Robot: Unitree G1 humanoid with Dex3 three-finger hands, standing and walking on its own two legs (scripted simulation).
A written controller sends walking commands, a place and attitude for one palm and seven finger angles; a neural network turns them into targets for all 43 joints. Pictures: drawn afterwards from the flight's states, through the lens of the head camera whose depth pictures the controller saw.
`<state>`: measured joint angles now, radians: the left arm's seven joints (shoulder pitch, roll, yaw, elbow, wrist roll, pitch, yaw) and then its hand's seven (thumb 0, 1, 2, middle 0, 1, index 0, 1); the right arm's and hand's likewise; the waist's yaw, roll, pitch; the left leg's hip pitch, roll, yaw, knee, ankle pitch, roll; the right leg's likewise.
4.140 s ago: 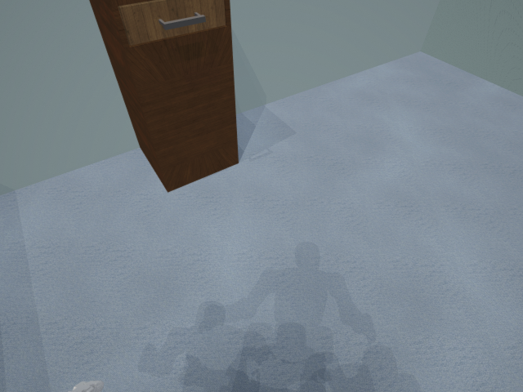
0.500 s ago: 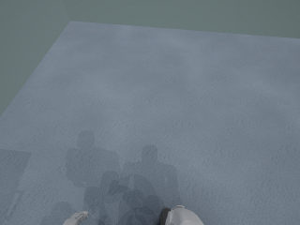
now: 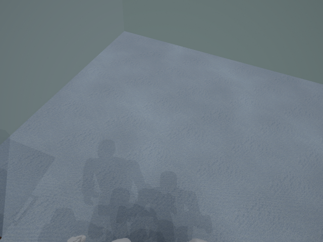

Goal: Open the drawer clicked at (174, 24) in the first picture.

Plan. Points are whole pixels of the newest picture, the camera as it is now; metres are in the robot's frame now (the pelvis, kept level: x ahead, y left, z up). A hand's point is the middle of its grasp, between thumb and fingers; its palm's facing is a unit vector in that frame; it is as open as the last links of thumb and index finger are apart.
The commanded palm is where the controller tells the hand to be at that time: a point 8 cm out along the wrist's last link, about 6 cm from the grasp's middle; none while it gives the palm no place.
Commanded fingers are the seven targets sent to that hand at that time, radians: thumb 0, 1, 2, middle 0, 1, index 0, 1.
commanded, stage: turn to face it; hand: left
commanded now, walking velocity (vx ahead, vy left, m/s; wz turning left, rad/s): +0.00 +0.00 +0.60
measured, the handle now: out of the picture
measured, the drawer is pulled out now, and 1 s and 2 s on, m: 0.00 0.00 0.00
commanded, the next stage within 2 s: take the last steps up to it in 1.90 s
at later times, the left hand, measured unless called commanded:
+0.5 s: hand out of the picture +0.04 +0.15 -0.12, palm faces +0.29 -0.91 -0.30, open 7.4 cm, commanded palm none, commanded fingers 0.00 0.90 0.90 -0.20 -0.30 -0.20 -0.30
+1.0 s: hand out of the picture -0.12 +0.18 -0.16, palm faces +0.59 -0.76 -0.27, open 7.4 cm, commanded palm none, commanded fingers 0.00 0.90 0.90 -0.20 -0.30 -0.20 -0.30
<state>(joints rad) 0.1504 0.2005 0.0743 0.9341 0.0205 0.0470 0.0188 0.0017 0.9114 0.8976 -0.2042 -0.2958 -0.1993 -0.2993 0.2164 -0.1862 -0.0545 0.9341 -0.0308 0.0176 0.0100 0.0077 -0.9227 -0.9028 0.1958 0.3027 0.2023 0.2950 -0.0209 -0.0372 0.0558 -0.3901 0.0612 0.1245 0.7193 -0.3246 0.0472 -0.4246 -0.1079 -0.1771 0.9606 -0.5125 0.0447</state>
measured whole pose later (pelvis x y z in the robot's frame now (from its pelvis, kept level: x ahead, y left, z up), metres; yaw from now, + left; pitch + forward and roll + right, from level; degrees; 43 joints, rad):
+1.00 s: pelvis -0.03 -0.04 +0.02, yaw +34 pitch +0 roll -1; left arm 0.21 0.29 0.08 0.92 0.01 0.07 0.01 0.01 0.91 0.90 -0.20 -0.30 -0.20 -0.30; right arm 0.12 -0.23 -0.05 0.89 -0.02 0.03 0.01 0.01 -0.91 -0.90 0.20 0.30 0.21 0.30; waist 0.02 -0.04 0.10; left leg -0.26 0.00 0.04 0.56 -0.30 0.03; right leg -0.48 -0.12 -0.07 1.11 -0.46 0.10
